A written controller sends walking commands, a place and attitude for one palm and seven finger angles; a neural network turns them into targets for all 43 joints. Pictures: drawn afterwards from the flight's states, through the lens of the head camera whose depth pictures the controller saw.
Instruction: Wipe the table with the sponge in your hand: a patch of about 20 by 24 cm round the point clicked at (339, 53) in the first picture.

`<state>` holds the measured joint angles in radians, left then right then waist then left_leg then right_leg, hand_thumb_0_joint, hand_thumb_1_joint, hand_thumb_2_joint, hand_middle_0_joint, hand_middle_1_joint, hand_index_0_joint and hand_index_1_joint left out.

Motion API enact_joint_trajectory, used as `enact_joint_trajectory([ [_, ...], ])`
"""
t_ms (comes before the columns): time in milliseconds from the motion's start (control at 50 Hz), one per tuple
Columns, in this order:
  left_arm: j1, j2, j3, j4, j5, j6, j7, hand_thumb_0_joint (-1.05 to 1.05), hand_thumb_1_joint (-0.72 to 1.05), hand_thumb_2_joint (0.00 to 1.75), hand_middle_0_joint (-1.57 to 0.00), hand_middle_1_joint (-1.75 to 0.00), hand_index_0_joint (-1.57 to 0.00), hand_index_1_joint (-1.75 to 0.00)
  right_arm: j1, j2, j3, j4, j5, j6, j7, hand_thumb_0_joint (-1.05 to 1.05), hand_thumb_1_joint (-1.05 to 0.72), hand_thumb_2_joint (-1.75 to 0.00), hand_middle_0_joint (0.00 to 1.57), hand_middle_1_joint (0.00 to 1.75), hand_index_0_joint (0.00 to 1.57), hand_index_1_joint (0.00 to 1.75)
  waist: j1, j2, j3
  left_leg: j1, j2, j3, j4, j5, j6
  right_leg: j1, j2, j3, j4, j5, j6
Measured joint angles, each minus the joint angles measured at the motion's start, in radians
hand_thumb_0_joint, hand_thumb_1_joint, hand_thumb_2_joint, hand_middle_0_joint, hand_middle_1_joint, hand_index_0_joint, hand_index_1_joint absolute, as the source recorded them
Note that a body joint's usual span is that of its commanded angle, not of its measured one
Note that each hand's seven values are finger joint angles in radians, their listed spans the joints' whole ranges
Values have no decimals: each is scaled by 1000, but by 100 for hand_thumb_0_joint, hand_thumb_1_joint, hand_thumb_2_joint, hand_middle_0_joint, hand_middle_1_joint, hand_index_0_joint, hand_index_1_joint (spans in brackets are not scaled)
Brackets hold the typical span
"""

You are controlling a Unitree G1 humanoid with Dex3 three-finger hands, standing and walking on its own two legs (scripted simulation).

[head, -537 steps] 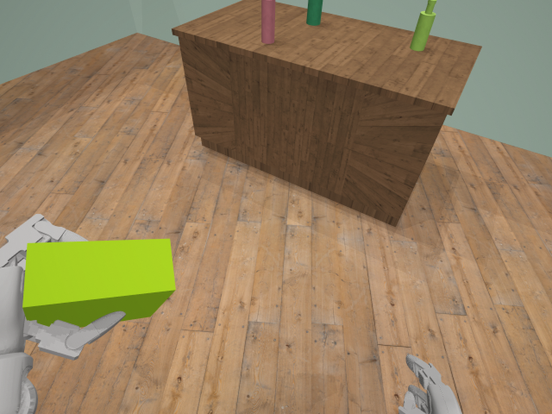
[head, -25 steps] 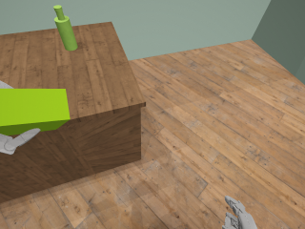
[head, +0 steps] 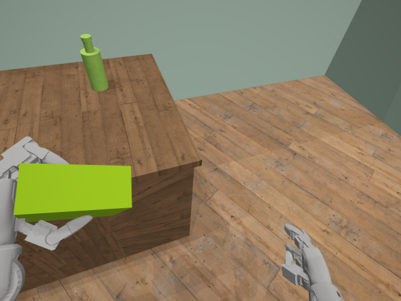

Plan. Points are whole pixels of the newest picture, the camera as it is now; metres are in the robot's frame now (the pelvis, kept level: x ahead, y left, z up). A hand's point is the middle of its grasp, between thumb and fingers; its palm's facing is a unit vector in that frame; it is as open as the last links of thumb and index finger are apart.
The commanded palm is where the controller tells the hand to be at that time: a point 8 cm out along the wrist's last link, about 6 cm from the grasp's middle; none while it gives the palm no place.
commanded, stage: shuffle to correct the standing spot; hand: left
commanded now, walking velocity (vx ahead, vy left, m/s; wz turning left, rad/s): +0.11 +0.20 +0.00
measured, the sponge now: (91, 194) +0.23 +0.19 +0.15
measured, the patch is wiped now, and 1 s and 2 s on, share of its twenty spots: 0.00 0.00 0.00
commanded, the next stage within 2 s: none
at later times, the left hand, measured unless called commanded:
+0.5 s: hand (13, 197) +0.21 +0.29 +0.16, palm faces +0.41 -0.80 -0.44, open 10.2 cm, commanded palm +0.15 +0.32 +0.18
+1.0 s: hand out of the picture +0.22 +0.35 +0.16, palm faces +0.38 -0.81 -0.45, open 10.2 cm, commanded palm +0.16 +0.39 +0.18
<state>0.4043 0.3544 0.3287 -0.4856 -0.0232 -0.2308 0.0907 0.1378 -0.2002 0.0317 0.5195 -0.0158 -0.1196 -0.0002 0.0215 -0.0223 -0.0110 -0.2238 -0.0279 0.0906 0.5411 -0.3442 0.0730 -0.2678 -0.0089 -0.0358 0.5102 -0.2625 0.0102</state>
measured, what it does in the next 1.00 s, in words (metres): steps to the left: left foot, then right foot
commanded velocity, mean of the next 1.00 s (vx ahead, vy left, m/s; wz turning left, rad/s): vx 0.12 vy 0.20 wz -0.05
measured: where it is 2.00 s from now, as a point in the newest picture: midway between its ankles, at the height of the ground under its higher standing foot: outside the picture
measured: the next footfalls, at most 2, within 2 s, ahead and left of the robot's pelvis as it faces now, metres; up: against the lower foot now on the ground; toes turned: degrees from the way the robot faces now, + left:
left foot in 0.40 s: +0.07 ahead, +0.18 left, +0.00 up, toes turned -1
right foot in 0.58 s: +0.05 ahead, -0.02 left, +0.00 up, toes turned -5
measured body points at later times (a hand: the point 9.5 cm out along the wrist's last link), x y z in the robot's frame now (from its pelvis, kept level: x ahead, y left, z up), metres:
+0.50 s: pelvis -0.02 +0.04 -0.03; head +0.00 +0.05 +0.42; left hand +0.18 +0.33 +0.19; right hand +0.14 -0.19 -0.11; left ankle +0.03 +0.18 -0.73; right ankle -0.02 -0.07 -0.69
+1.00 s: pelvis -0.01 +0.11 -0.01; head +0.01 +0.10 +0.44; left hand +0.19 +0.39 +0.19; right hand +0.16 -0.15 -0.09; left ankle +0.01 +0.27 -0.73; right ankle +0.01 +0.00 -0.72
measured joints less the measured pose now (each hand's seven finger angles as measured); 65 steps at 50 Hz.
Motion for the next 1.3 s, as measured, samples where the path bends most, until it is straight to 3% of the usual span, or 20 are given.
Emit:
enact_joint_trajectory([
  [220,1,29,39,7,-2,55,1,-1,-51,102,-73,-137,-74,-136,75,-25,-16,-15,7,41,8,1,-91,-90,21,30,20,30,-7,11,61,-7,-23,-11,87,-46,20,-3,-30,-21,99,-64,0],
  [280,-3,40,30,-55,-9,21,7,-1,-51,102,-73,-137,-74,-136,83,-30,-26,10,16,45,19,1,-91,-90,21,30,20,30,-14,16,78,-122,-21,-43,303,-43,-40,-10,-39,-43,116,-69,15],
  [320,10,43,33,-89,-12,-1,14,-1,-51,102,-73,-137,-74,-136,81,-31,-29,35,18,58,23,1,-91,-90,21,30,20,30,-3,-3,80,-202,-13,-84,448,-146,-54,-22,-48,-31,131,-72,21],
  [360,37,43,55,-117,-9,-9,23,-1,-51,102,-73,-137,-74,-136,81,-27,-30,48,13,74,25,1,-91,-90,21,30,20,30,3,-29,71,-219,29,-116,385,-126,-60,-45,-60,-3,157,-78,32],
  [400,50,41,73,-128,-9,-6,24,-1,-51,102,-73,-137,-74,-136,89,-39,-37,35,17,76,16,1,-90,-90,21,30,20,30,0,-24,64,-172,66,-144,201,-19,-72,-83,-68,20,239,-118,24],
  [460,5,52,90,-52,6,-6,23,-1,-51,102,-73,-137,-74,-136,72,-6,-61,55,20,50,-5,1,-91,-90,20,30,20,30,9,-40,93,-164,37,-91,236,-3,-90,-175,-47,85,525,-254,-5],
  [500,-16,59,96,13,7,3,21,-1,-51,102,-73,-137,-74,-136,81,23,-52,64,22,30,-6,1,-91,-90,20,30,20,30,2,-42,86,-145,22,-69,203,14,-81,-205,-22,64,603,-270,-7],
  [540,-29,56,93,54,10,14,20,-1,-51,102,-73,-137,-74,-136,99,38,-32,66,24,14,0,1,-91,-90,20,30,20,30,-9,-28,74,-134,15,-66,163,39,-75,-177,-4,15,505,-253,-8],
  [580,-28,62,86,54,13,23,20,-1,-51,102,-73,-137,-74,-136,121,38,-13,56,26,4,8,1,-91,-90,20,30,20,30,-16,-17,57,-155,9,-59,181,21,-64,-100,4,-15,277,-198,-17],
  [640,-21,24,46,30,9,27,7,-1,-51,102,-73,-137,-74,-136,104,12,-11,93,18,24,17,1,-91,-90,21,30,20,30,-36,34,74,-254,0,-95,456,-20,-74,-92,8,-48,243,-113,-80],
  [700,39,5,25,5,-6,17,-12,-1,-51,102,-73,-137,-74,-136,107,-6,-19,125,18,35,21,2,-91,-90,21,30,20,30,-34,38,62,-323,4,-86,632,49,-95,-63,-2,-41,142,-45,-79],
  [740,92,18,37,8,-8,1,-13,-1,-51,102,-73,-137,-74,-136,113,-13,-28,125,18,34,16,2,-91,-90,21,30,20,30,-36,25,49,-341,22,-77,641,79,-102,-50,-14,-27,73,-6,-71],
  [840,118,52,70,67,2,6,11,-1,-51,102,-73,-137,-74,-136,127,-46,-59,107,14,13,-3,2,-91,-90,21,30,20,30,-22,-12,44,-248,74,-49,314,67,-79,-45,-57,1,5,34,-44],
  [940,63,20,44,29,2,32,29,-1,-51,102,-73,-137,-74,-136,123,-99,-96,81,13,-25,-22,1,-91,-90,20,30,20,30,-7,12,49,-47,79,-31,-40,112,-60,-81,-74,1,134,-40,1],
  [980,29,33,41,13,5,30,33,-1,-51,102,-73,-137,-74,-136,91,-69,-105,83,22,-29,-26,2,-91,-90,20,30,20,30,-3,-27,67,-50,53,-18,13,89,-104,-121,-85,32,273,-132,4],
  [1040,22,47,41,19,8,25,33,-1,-51,102,-73,-137,-74,-136,70,-20,-83,64,25,-38,-22,2,-91,-90,20,30,20,30,-9,-45,59,-44,40,-7,49,51,-108,-154,-60,3,381,-226,-1],
  [1100,24,56,41,21,11,31,32,-1,-51,102,-73,-137,-74,-136,68,-3,-55,39,25,-48,-10,1,-91,-90,20,30,20,30,-20,-5,48,-69,45,-22,119,12,-98,-98,-27,-60,232,-106,-24],
  [1160,7,39,27,19,6,33,21,-1,-51,102,-73,-137,-74,-136,49,-7,-50,75,19,-20,4,1,-91,-90,20,30,20,30,-22,45,55,-187,23,-72,435,-52,-84,-85,-24,-92,229,-85,-84],
  [1220,32,15,37,19,-10,22,8,-1,-51,102,-73,-137,-74,-136,53,-8,-43,110,20,8,18,1,-91,-90,20,30,20,30,-1,42,48,-281,13,-72,633,-2,-93,-58,-33,-78,151,-54,-79],
  [1300,64,18,60,45,-8,13,16,-1,-51,102,-73,-137,-74,-136,79,-7,-34,113,17,18,18,1,-91,-90,21,30,20,30,7,7,52,-302,60,-54,515,44,-87,-36,-61,-58,57,-1,-57],
])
